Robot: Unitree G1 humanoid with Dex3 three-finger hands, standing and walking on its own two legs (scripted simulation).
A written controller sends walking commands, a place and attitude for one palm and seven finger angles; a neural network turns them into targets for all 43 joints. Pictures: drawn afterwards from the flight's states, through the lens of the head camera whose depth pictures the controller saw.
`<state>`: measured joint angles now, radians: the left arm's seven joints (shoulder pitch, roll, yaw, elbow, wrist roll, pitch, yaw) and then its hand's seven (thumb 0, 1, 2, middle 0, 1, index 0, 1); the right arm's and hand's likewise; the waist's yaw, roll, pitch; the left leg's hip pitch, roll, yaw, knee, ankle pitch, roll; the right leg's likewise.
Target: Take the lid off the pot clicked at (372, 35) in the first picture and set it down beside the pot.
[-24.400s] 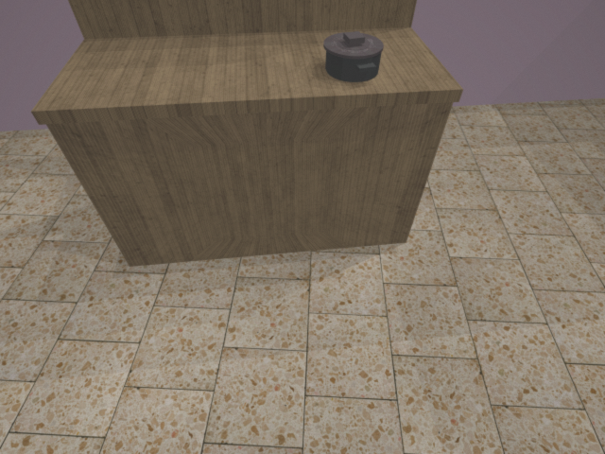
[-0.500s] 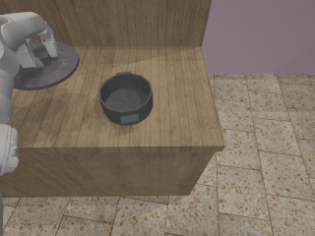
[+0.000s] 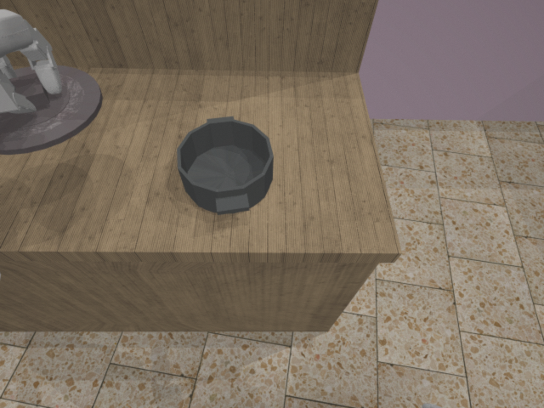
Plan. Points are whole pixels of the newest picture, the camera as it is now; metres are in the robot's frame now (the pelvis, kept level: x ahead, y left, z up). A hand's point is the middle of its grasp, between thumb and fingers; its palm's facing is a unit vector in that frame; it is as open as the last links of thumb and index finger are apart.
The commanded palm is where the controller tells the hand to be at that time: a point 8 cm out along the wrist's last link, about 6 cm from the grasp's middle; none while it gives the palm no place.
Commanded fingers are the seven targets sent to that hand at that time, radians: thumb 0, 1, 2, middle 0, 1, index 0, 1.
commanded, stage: move the lid sideways beside the pot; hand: left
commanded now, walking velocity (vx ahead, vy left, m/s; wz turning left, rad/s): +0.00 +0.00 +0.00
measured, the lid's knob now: (23, 92) +0.48 +0.34 +0.17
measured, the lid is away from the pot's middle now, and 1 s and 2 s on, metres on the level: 0.25 0.25 0.25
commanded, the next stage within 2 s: lower the lid onto the table in 0.10 s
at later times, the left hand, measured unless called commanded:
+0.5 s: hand (27, 91) +0.47 +0.32 +0.19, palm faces -0.36 -0.10 -0.93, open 6.9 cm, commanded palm +0.48 +0.31 +0.27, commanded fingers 0.00 0.60 1.03 -0.72 -1.01 -0.88 -1.07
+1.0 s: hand (40, 118) +0.46 +0.32 +0.15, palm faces -0.42 -0.11 -0.90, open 6.8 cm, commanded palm +0.49 +0.32 +0.23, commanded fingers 0.00 0.60 1.03 -0.72 -1.01 -0.88 -1.07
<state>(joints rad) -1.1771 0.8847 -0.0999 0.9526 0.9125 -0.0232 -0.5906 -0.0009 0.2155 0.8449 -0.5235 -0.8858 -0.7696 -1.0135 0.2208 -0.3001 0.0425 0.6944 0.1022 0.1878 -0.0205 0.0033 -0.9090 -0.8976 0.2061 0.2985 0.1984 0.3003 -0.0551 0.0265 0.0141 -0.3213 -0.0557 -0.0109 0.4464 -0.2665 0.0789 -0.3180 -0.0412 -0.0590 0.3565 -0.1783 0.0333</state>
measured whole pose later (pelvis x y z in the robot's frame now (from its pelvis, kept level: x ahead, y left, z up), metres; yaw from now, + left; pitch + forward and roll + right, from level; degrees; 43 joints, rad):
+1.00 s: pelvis +0.00 +0.00 +0.00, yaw -1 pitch +10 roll -2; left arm -1.10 0.89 -0.07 1.00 0.92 -0.09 -0.55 0.00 0.22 0.84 -0.52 -0.88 -0.77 -1.01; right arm 0.27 -0.31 0.03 0.71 0.09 0.18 -0.02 0.00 -0.91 -0.90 0.21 0.30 0.20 0.30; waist -0.08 0.02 0.01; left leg -0.37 -0.04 -0.01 0.49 -0.29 0.07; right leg -0.36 -0.03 -0.05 0.37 -0.19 0.03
